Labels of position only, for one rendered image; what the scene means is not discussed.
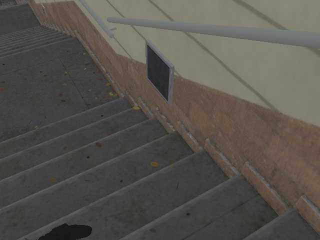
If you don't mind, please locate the left robot hand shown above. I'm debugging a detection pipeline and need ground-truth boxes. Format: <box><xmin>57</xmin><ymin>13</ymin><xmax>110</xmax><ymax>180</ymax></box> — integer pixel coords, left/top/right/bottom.
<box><xmin>38</xmin><ymin>223</ymin><xmax>92</xmax><ymax>240</ymax></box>

